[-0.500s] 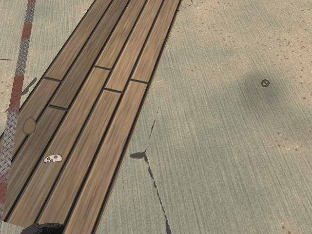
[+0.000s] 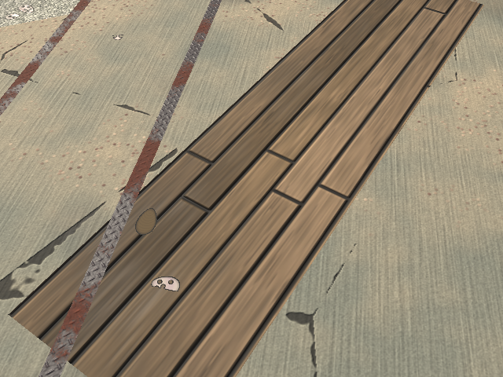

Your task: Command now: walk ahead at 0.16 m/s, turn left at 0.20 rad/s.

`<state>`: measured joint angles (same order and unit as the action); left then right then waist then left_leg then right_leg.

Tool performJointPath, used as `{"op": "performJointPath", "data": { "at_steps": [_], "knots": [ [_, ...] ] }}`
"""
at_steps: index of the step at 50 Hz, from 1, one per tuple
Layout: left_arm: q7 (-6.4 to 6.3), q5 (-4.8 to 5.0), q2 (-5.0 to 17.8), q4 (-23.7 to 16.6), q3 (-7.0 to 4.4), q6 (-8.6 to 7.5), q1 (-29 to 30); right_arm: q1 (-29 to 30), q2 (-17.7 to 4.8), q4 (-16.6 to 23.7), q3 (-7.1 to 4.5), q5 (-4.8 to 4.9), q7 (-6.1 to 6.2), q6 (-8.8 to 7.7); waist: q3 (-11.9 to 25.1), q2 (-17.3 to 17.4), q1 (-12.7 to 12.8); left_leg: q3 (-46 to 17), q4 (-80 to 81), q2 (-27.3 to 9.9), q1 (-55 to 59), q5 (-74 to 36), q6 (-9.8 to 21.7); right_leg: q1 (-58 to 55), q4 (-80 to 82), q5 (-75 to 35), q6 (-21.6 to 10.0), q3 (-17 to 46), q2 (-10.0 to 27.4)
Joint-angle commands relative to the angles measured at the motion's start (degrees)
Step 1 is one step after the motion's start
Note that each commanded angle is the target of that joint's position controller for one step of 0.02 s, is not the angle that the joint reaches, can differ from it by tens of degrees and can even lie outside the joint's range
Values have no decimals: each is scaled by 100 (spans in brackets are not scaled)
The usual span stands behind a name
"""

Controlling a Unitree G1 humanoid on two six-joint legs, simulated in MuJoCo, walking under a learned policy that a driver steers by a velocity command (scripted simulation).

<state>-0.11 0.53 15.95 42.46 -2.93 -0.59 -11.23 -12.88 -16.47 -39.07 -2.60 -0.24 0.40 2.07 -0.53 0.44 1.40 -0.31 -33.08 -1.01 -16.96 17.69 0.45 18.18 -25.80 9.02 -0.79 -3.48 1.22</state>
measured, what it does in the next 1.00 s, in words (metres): steps on the spot: left foot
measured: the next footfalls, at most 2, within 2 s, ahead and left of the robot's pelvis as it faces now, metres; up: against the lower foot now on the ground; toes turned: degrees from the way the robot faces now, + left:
left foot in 0.02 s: +0.04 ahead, +0.12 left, +0.00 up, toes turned +0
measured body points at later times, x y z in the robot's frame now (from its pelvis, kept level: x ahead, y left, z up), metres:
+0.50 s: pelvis +0.05 +0.02 +0.00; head +0.06 +0.02 +0.45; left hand +0.19 +0.28 -0.12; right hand +0.18 -0.24 -0.11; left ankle +0.00 +0.12 -0.74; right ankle +0.05 -0.12 -0.74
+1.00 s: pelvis +0.04 +0.02 +0.00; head +0.04 +0.02 +0.45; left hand +0.10 +0.29 -0.14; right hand +0.11 -0.24 -0.13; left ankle +0.00 +0.12 -0.74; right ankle +0.05 -0.12 -0.74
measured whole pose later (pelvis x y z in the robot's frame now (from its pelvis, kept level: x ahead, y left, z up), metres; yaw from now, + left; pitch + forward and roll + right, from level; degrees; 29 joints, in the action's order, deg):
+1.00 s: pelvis +0.04 +0.02 +0.00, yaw +0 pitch -2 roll +0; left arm -2.2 -0.2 14.2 63.1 -2.2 1.0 -7.4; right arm -14.5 -13.3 -53.2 -1.5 -0.6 1.6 0.0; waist -2.1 0.0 0.9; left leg 0.0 -26.2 1.8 -6.6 17.6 2.0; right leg 11.4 -26.0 12.7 1.9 0.3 1.7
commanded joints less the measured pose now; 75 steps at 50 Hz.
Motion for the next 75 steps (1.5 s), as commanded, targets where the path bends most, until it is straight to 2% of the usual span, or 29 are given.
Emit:
{"op": "performJointPath", "data": {
  "at_steps": [1, 2, 3, 4, 6, 7, 9, 10, 11, 12, 15, 19, 33, 47, 61, 75],
  "knots": [
    [81, -85, 156, -348, 47, -140, 390, -561, -695, 225, -145, -131, 40, -104, 576, 89, -299, -1074, 1454, -782, 1658, -989, 457, 623, -277, 764, -207, 445, 444],
    [81, -220, -18, -456, 101, -194, 247, -163, -1024, 338, -178, -136, 57, -74, 358, 1177, 46, -1957, 1604, -1496, 1035, -867, 1031, 876, -583, 1351, 181, 8, -79],
    [44, -204, 354, -416, 34, -191, 463, 54, -829, 372, -155, -151, 45, -113, 121, 1085, -162, -1997, 1807, -1484, 451, -306, 1251, 496, -811, 1370, 274, 244, 32],
    [40, -143, 489, -390, -11, -181, 506, 202, -656, 356, -99, -160, 35, -162, -36, 1096, -107, -1765, 1783, -1239, 442, -191, 1097, 451, -734, 1126, 270, 253, 18],
    [15, -190, 534, -241, -25, -151, 440, 294, -579, 310, -62, -97, 30, -230, -49, 1101, -85, -1332, 1503, -930, 597, -912, 790, 203, -396, 552, 296, 292, 38],
    [28, -209, 507, -206, -5, -148, 381, 269, -525, 274, -35, -72, 38, -254, 29, 965, -35, -1174, 1316, -848, 622, -1513, 686, -82, -149, 76, 291, 389, 114],
    [46, -189, 531, -136, 28, -156, 216, 93, -443, 215, -14, -73, 34, -274, 346, 579, -51, -907, 1001, -566, 681, -1716, 480, -712, 43, -1142, 249, 495, 265],
    [44, -136, 752, -79, -25, -158, 271, -136, -427, 221, -9, -73, 16, -277, 381, 139, -228, -747, 941, -365, 630, -1802, 368, -857, -159, -1303, 153, 466, 263],
    [51, -92, 665, -49, -21, -147, 330, -176, -453, 168, -6, -76, 15, -270, 389, -1, -181, -644, 834, -285, 708, -1915, 301, -826, -204, -1242, 71, 465, 218],
    [51, -91, 566, -11, 7, -133, 349, -122, -511, 157, -27, -53, 13, -261, 335, -24, -153, -608, 750, -265, 703, -2086, 297, -826, -201, -1317, 57, 486, 216],
    [48, -84, 525, 123, 26, -98, 379, -52, -479, 181, -36, -36, 20, -193, 415, -65, -149, -566, 632, -258, 776, -2730, 307, -948, -252, -1554, 53, 510, 234],
    [27, -68, 548, 298, 22, -28, 479, 8, -442, 148, -51, -33, -1, -152, 432, -86, -133, -541, 644, -238, 808, -2813, 300, -1070, -264, -1556, 56, 523, 250],
    [-127, -65, 580, 1112, -18, 88, 705, -71, -426, -386, -103, -54, 79, -195, 163, 25, -93, -424, 966, -174, 704, -1988, 192, -1177, -5, -1034, 81, 553, 243],
    [-227, -71, 484, 1821, -33, 107, 539, -232, -338, -1135, -30, -39, 136, -265, -91, 7, -56, -353, 1266, -122, 504, -1113, 164, -1034, 213, -496, 124, 523, 175],
    [-279, -67, 350, 2130, -7, 106, 189, -427, -209, -1709, 62, -15, 140, -294, -175, -3, -66, -306, 1406, -85, 425, -916, 189, -936, 292, -395, 133, 507, 143],
    [-305, -53, 223, 2218, 26, 111, -107, -617, -92, -2035, 117, 1, 135, -296, -203, -25, -93, -259, 1420, -55, 423, -1026, 205, -886, 296, -446, 123, 495, 127]
  ]
}}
